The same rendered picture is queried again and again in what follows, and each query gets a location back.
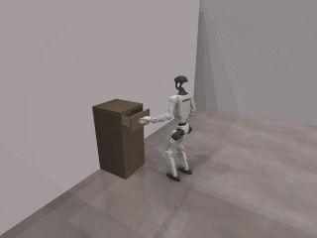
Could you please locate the drawer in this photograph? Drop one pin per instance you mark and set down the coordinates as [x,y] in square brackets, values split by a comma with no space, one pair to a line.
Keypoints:
[131,122]

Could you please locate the right robot forearm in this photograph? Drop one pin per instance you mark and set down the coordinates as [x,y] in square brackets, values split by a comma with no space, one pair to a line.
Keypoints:
[189,115]

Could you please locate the robot right shin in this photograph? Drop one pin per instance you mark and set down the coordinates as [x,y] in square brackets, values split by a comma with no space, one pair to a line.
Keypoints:
[183,158]

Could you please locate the robot left thigh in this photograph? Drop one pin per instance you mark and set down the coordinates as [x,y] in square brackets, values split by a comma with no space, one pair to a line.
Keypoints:
[170,139]

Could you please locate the cabinet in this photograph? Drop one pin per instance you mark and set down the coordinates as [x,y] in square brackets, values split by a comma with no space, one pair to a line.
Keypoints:
[119,153]

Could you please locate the left robot hand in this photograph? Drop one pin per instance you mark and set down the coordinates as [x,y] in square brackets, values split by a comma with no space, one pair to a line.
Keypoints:
[147,119]

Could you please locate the right robot upper arm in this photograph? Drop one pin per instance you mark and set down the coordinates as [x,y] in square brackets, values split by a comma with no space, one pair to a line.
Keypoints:
[192,104]

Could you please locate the left robot upper arm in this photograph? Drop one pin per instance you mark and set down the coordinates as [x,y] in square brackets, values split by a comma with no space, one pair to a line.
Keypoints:
[171,104]

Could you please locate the left robot forearm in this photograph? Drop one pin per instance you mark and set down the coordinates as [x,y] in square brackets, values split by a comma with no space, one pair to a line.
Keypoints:
[161,118]

